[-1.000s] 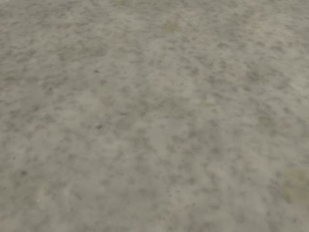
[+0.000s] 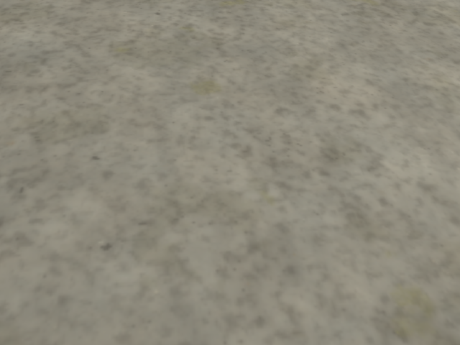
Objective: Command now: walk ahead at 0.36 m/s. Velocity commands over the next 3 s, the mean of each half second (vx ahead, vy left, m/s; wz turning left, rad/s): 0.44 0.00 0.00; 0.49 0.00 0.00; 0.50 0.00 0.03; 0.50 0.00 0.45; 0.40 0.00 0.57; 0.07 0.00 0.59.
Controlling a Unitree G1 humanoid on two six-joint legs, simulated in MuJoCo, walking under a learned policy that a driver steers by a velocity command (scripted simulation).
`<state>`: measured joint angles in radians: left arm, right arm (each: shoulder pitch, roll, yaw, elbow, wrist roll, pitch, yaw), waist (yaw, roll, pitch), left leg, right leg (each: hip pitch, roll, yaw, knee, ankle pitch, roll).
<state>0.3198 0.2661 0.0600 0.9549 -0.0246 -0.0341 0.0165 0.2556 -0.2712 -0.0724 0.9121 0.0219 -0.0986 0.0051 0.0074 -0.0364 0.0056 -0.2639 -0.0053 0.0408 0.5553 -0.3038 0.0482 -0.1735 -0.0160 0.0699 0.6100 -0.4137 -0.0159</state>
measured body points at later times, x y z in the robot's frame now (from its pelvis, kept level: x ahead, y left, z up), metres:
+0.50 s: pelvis +0.24 -0.03 -0.01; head +0.28 -0.03 +0.43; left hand +0.48 +0.20 -0.10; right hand +0.16 -0.29 -0.15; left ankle +0.01 +0.10 -0.70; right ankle +0.37 -0.12 -0.73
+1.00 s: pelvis +0.53 +0.00 +0.00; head +0.56 +0.01 +0.44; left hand +0.49 +0.28 -0.14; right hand +0.76 -0.22 -0.09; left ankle +0.68 +0.12 -0.73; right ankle +0.37 -0.12 -0.73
